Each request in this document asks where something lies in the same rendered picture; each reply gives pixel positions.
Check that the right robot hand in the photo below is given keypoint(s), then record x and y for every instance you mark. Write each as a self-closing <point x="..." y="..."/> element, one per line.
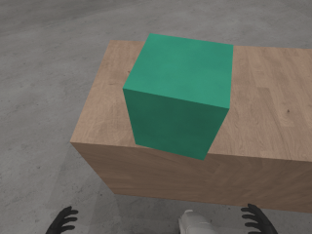
<point x="263" y="223"/>

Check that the left robot hand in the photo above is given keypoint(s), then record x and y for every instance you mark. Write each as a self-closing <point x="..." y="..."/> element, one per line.
<point x="57" y="226"/>

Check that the pedestal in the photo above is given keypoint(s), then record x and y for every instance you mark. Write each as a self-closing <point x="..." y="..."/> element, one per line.
<point x="261" y="154"/>

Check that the robot right thigh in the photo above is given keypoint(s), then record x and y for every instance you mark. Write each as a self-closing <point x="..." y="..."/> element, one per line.
<point x="195" y="223"/>

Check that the carton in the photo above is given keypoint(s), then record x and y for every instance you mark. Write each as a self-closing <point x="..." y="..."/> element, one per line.
<point x="178" y="94"/>

